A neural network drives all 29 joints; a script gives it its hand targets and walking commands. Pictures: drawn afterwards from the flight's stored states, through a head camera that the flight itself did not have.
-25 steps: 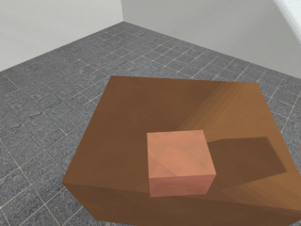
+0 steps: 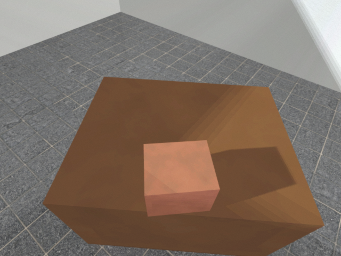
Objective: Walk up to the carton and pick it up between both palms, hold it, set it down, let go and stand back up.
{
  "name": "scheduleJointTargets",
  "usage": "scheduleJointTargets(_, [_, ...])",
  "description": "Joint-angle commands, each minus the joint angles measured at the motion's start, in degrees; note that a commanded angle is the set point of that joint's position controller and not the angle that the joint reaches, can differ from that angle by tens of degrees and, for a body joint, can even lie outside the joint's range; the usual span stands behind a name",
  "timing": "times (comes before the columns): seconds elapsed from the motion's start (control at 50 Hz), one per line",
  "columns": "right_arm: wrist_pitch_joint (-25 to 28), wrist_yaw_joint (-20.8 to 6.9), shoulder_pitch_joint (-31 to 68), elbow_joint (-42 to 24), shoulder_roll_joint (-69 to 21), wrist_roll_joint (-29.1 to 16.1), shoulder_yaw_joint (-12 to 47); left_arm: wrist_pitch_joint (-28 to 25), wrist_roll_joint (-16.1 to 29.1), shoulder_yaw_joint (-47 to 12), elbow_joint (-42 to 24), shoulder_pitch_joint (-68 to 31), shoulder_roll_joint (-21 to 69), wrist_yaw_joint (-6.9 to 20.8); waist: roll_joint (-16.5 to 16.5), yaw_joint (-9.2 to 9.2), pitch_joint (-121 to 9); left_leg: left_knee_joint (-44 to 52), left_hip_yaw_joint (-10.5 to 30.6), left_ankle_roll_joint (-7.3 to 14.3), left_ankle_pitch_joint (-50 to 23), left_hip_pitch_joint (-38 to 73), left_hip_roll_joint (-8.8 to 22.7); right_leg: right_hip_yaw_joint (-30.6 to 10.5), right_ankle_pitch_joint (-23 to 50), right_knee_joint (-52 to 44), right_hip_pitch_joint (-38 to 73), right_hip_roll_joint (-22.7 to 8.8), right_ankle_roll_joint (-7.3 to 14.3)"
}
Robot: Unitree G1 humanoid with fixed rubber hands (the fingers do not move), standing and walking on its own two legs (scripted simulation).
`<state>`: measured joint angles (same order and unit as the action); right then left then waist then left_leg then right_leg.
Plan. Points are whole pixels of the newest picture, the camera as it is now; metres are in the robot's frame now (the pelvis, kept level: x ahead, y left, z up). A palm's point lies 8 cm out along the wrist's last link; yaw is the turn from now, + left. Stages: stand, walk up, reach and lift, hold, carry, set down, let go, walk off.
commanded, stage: walk up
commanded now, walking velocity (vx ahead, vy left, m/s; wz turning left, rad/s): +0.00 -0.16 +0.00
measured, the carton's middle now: (177, 178) +0.39 -0.04 -0.14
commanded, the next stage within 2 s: stand in 0.54 s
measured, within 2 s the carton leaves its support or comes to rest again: neither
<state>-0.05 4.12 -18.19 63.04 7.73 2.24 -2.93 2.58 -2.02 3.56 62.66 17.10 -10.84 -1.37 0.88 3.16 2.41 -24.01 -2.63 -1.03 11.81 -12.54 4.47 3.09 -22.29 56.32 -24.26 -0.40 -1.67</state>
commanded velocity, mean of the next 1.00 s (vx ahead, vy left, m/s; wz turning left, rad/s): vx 0.00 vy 0.00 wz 0.00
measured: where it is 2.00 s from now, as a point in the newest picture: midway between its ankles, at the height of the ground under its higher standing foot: outside the picture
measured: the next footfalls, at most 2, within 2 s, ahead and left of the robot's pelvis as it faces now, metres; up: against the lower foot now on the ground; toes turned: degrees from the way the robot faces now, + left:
right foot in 0.14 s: +0.06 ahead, -0.18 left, +0.00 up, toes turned -2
left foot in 0.44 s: +0.04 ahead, +0.04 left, +0.00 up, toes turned +4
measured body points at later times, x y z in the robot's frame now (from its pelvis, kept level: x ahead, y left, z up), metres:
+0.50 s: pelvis +0.02 -0.08 +0.00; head +0.03 -0.07 +0.45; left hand +0.03 +0.14 -0.17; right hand -0.01 -0.28 -0.16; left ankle -0.01 +0.03 -0.75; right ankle +0.02 -0.18 -0.74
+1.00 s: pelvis -0.01 -0.07 -0.03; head +0.04 -0.06 +0.42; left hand +0.05 +0.16 -0.19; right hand +0.06 -0.30 -0.18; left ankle +0.00 +0.03 -0.74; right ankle +0.02 -0.18 -0.75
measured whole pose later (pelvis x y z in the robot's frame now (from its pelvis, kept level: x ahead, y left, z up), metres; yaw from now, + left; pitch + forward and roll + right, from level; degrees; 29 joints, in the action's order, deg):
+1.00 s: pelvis -0.01 -0.07 -0.03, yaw +1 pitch +3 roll +1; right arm -14.8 -1.6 -5.8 56.1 7.2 2.4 -6.6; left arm 22.8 8.4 -2.3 57.5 4.2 -12.8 -1.4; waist 2.5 1.2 3.0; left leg -39.0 -3.7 0.8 19.5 -22.6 0.0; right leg 3.3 -16.3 39.6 -24.9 -2.0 1.1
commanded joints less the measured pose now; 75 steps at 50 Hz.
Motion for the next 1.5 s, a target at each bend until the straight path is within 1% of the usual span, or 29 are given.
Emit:
scheduleJointTargets(0.0, [0.5,0.4,0.9,-2.8,9.3,0.2,-2.1,-0.5,-0.1,0.6,-5.0,1.4,0.0,0.6,-11.0,-2.67,0.7,8.2,6.8,7.0,-4.1,-3.0,12.4,-3.5,2.5,-1.8,-2.9,-3.2,-2.0])
scheduleJointTargets(0.02, [0.3,0.3,0.2,0.4,2.6,-2.0,0.3,-1.7,1.5,-1.2,-5.0,3.4,4.0,1.4,-18.4,-5.74,-2.6,6.3,-0.5,5.9,-0.5,-3.9,1.7,-3.5,1.7,-17.2,5.8,-2.9,-0.4])
scheduleJointTargets(0.04, [-0.1,0.0,-1.0,0.5,3.5,-1.7,-0.1,-2.2,1.9,-0.8,-5.3,1.8,2.3,1.1,-18.2,-4.02,-2.1,4.1,-1.5,5.9,-1.3,-2.0,0.0,1.3,3.4,-23.0,7.0,0.4,-1.0])
scheduleJointTargets(0.08, [-0.6,-0.8,-1.8,0.8,8.6,-0.1,-1.3,-2.7,1.6,0.0,-1.6,9.7,-0.9,-0.4,-13.8,-5.96,-2.4,-2.9,-0.1,6.3,-4.1,-3.5,1.8,5.2,11.9,-34.8,16.8,2.5,-1.6])
scheduleJointTargets(0.1, [-0.7,-1.4,-5.1,1.3,7.1,0.8,-1.1,-3.1,0.7,0.2,-0.6,11.7,-3.4,-0.9,-4.6,-4.94,-1.5,-7.2,-0.4,4.5,0.6,-8.9,1.6,1.5,14.8,-36.8,21.2,-0.5,-2.5])
scheduleJointTargets(0.12, [-1.0,-1.9,-8.1,0.4,2.9,0.8,0.2,-3.7,0.2,0.2,-1.7,12.6,-7.1,-1.0,10.1,-3.9,-1.3,-13.2,-1.4,1.1,15.5,-15.3,-1.2,-13.7,15.9,-41.2,21.5,-13.5,-1.6])
scheduleJointTargets(0.14, [-1.9,-1.6,-8.3,-0.4,0.4,-0.9,0.6,-3.2,0.6,-0.5,-3.8,7.6,-8.9,-1.0,18.4,-3.06,0.5,-15.7,0.1,0.0,21.6,-10.6,-1.7,-21.4,5.4,-46.4,7.0,-21.1,4.6])
scheduleJointTargets(0.16, [-2.7,-1.7,-5.5,-1.5,3.8,-1.4,0.1,-2.7,0.1,-0.1,-4.7,2.4,-8.8,-0.5,20.9,-3.11,5.3,-19.9,1.9,0.6,19.8,-6.3,-0.8,-24.8,-8.3,-51.3,-2.7,-20.4,7.9])
scheduleJointTargets(0.2, [-2.6,-2.9,-4.1,-0.2,3.6,-1.6,0.1,-3.5,-0.3,-1.8,-6.3,-2.5,-4.3,-0.1,10.4,-0.82,7.2,-21.9,2.7,1.3,14.0,-8.4,-1.6,-13.9,2.1,-47.6,2.4,-12.3,5.7])
scheduleJointTargets(0.22, [-2.4,-3.3,-6.8,1.0,2.8,-1.5,0.3,-3.8,0.1,-1.5,-6.6,-3.4,-5.5,-0.3,11.4,0.27,4.6,-22.5,2.2,1.6,12.0,-8.0,-1.8,-10.5,6.2,-46.3,4.9,-11.2,5.5])
scheduleJointTargets(0.34, [-0.4,-2.1,-3.9,0.5,2.8,-2.0,1.3,-4.6,0.9,-2.8,-3.1,1.4,-1.4,-1.0,8.0,-2.02,-1.4,-8.7,1.5,1.6,10.5,-3.6,-2.6,-10.2,22.0,-39.6,15.2,-11.7,10.2])
scheduleJointTargets(0.38, [0.4,-1.7,-5.5,1.3,2.0,-2.2,2.0,-4.0,1.3,-2.4,-2.4,1.5,-2.4,-1.0,6.4,-0.99,-2.0,5.6,1.7,1.9,-2.8,2.9,-2.0,-9.9,25.8,-36.7,15.3,-11.0,9.0])
scheduleJointTargets(0.44, [1.3,-1.5,-5.4,2.3,6.1,-1.7,1.7,-3.9,2.4,-2.6,-1.8,5.7,0.9,-0.5,-3.0,-5.62,-2.0,4.2,7.7,3.6,-15.3,7.5,3.8,-6.2,15.4,-36.7,11.4,-5.2,5.1])
scheduleJointTargets(0.46, [1.2,-2.0,-2.9,2.6,4.4,-1.8,2.1,-3.7,2.3,-3.3,-0.9,5.8,2.9,-0.5,-8.8,-5.35,1.2,5.7,7.5,3.9,-8.1,1.1,2.9,-5.7,13.8,-38.5,14.7,-4.8,4.3])
scheduleJointTargets(0.6, [1.9,-1.9,-4.4,2.8,2.4,-1.8,2.6,-3.6,1.7,-2.7,1.5,4.9,-0.1,-0.5,-2.7,-3.52,2.3,7.7,6.3,3.3,-5.9,3.9,1.9,-5.6,17.0,-37.7,14.8,-5.2,3.3])
scheduleJointTargets(0.86, [1.7,-1.9,-4.7,3.4,2.0,-1.8,2.5,-3.7,1.6,-3.1,3.9,6.3,0.7,-0.8,-0.7,-3.22,2.8,7.4,5.7,3.6,-4.6,3.5,1.2,-5.6,16.7,-37.8,14.6,-5.3,3.2])
scheduleJointTargets(0.88, [-1.0,-4.5,55.4,-18.0,8.9,3.6,-6.7,7.0,7.2,-1.0,-16.6,-56.8,-16.2,2.2,4.3,2.42,-7.8,-6.4,0.6,1.8,6.9,-23.8,0.2,-1.7,1.5,-21.7,10.2,-2.1,4.1])
scheduleJointTargets(0.9, [-7.4,-5.8,43.9,-15.6,8.6,4.7,-8.1,13.4,9.4,-3.9,-14.7,-44.6,-16.9,0.4,3.6,3.24,0.5,-8.4,-1.2,2.0,19.5,-31.0,-1.9,-2.9,-10.1,-16.4,9.9,-3.2,5.7])
scheduleJointTargets(0.92, [-12.8,-6.2,42.3,-20.9,7.7,3.3,-7.9,20.1,12.5,-5.9,-15.6,-39.8,-14.5,-0.3,6.1,-1.1,-9.5,-9.7,-2.4,1.3,18.5,-27.7,-2.1,-3.5,-8.7,-16.2,15.8,-2.5,4.9])
scheduleJointTargets(0.94, [-17.8,-6.9,35.6,-26.1,5.5,-0.7,-5.6,25.4,14.5,-6.1,-21.4,-35.3,-11.8,-0.9,3.8,-3.58,-15.6,-11.7,-2.9,0.0,13.6,-24.8,-2.3,-6.4,-1.2,-16.6,15.0,-3.1,3.9])
scheduleJointTargets(0.98, [-22.2,-8.2,26.8,-28.6,5.5,-6.1,0.9,33.6,11.6,-2.1,-31.7,-32.6,-8.7,-1.5,-2.9,-5.7,-24.5,-12.0,-2.2,-0.8,6.7,-22.0,-2.3,-3.5,12.2,-12.5,10.2,-3.9,4.1])
scheduleJointTargets(1.04, [-25.0,-7.9,18.1,-18.1,4.2,-14.5,9.5,42.2,4.6,0.2,-29.3,-23.2,-5.4,1.8,-14.0,-1.32,-22.0,-20.3,2.9,-6.6,-30.1,-3.1,-0.6,1.5,24.1,-8.9,-1.4,-0.1,6.0])
scheduleJointTargets(1.06, [-26.3,-6.7,17.5,-18.1,5.7,-17.6,11.4,44.3,3.3,1.3,-29.9,-19.3,-4.1,4.0,-12.6,-1.45,-20.9,-20.3,1.9,-6.5,-31.6,2.1,-0.7,1.8,24.3,-13.3,-1.2,0.8,6.9])
scheduleJointTargets(1.08, [-27.5,-5.5,15.3,-21.8,7.9,-19.8,11.7,46.6,2.0,2.8,-33.5,-15.1,-2.1,5.8,-9.5,-2.53,-18.0,-14.6,0.2,-5.9,-21.0,4.9,-1.1,1.2,18.4,-21.4,3.3,1.6,7.5])
scheduleJointTargets(1.14, [-26.5,-0.5,14.6,-24.0,11.3,-19.4,9.5,49.7,-3.5,4.0,-39.7,-6.3,-0.6,9.3,-2.9,-2.51,-4.8,-7.8,0.2,-4.2,-14.3,6.7,-3.1,1.9,22.4,-28.5,8.8,3.6,4.4])
scheduleJointTargets(1.2, [-26.0,1.3,18.1,-31.9,8.6,-16.1,8.4,49.8,-6.1,5.0,-45.3,-8.5,-5.0,9.4,0.9,-2.89,8.3,-4.0,-2.7,-1.8,4.9,0.1,-5.6,1.1,4.4,-34.2,4.6,3.2,3.3])
scheduleJointTargets(1.26, [-24.6,0.5,18.5,-43.2,3.8,-12.4,7.3,44.7,-6.0,7.3,-49.3,-14.4,-8.0,7.7,4.6,-4.45,6.7,-4.4,-4.8,-0.5,9.1,-5.0,-5.2,-2.4,-6.1,-36.8,5.0,0.0,1.8])
scheduleJointTargets(1.38, [-17.9,-1.2,19.3,-53.2,-1.3,-5.7,3.2,28.3,0.4,5.3,-51.8,-26.8,-11.6,5.8,-4.1,-3.4,-18.0,-10.5,-4.6,0.9,4.6,-15.1,0.8,-3.7,11.2,-22.6,6.5,-3.0,2.9])
scheduleJointTargets(1.48, [-14.5,-0.1,10.8,-50.5,-1.0,-9.4,5.8,22.2,7.1,3.2,-48.4,-18.9,-13.4,5.9,-7.0,-3.29,-25.8,-13.8,-3.4,-1.3,-9.3,-10.4,-0.9,-1.7,23.4,-18.2,7.6,-2.0,3.5])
